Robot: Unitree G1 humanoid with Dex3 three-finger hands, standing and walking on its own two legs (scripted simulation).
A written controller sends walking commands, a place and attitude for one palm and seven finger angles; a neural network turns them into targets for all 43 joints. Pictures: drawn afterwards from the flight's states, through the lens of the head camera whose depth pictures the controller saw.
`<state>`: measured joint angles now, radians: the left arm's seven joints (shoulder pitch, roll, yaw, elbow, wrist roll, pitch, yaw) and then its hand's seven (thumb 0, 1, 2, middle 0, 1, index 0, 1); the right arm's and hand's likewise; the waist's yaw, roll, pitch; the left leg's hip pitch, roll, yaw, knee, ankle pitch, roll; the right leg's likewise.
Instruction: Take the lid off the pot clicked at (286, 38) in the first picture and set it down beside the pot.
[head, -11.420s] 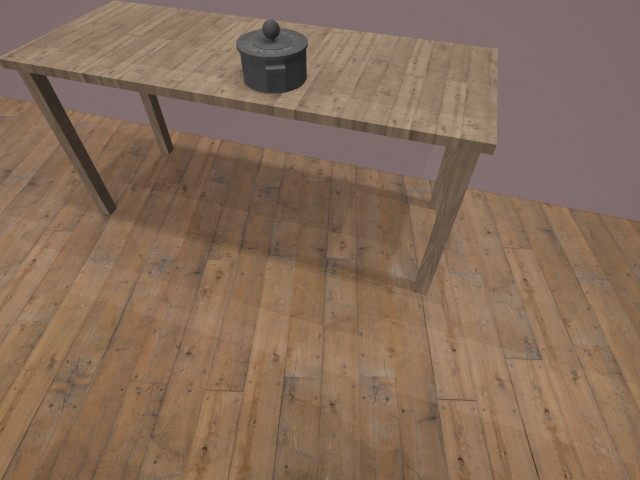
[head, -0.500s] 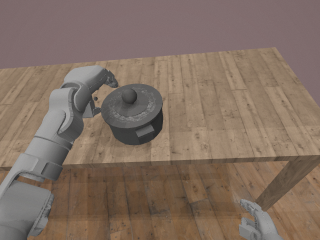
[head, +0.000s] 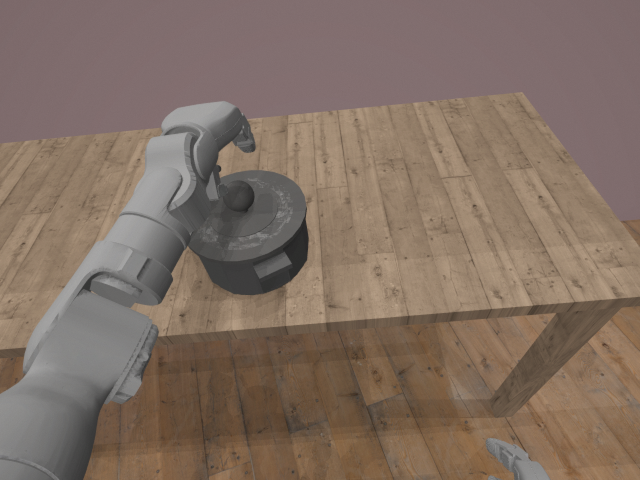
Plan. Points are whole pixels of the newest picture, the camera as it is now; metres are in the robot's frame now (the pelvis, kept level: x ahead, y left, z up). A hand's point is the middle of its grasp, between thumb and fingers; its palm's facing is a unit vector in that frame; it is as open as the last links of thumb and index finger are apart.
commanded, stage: move the open hand above the knob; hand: left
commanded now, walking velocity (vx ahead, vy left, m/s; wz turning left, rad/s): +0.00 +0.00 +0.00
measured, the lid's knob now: (238, 196) +0.50 +0.13 +0.08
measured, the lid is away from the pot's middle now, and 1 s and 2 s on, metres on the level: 0.00 0.00 0.00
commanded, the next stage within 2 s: lower the open fingers around the knob in 0.72 s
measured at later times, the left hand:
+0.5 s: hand (224, 162) +0.47 +0.12 +0.16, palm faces -0.24 -0.06 -0.97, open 10.4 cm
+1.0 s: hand (221, 169) +0.47 +0.13 +0.16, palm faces -0.28 -0.06 -0.96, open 10.4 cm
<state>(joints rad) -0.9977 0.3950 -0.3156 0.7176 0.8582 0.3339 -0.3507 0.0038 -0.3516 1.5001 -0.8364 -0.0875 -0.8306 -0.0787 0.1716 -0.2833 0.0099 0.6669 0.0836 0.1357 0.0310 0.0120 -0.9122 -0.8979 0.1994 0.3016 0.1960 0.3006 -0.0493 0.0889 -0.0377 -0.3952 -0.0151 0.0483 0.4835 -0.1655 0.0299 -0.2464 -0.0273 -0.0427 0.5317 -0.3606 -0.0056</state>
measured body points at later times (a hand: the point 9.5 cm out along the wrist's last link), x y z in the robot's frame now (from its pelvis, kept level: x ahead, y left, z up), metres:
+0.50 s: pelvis +0.01 +0.00 +0.00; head +0.03 -0.04 +0.45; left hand +0.48 +0.12 +0.22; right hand +0.11 -0.26 -0.14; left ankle +0.05 +0.11 -0.73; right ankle -0.06 -0.11 -0.73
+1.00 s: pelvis +0.01 +0.00 +0.00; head +0.03 -0.04 +0.45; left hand +0.48 +0.13 +0.21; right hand +0.13 -0.25 -0.13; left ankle +0.05 +0.11 -0.73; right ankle -0.06 -0.11 -0.73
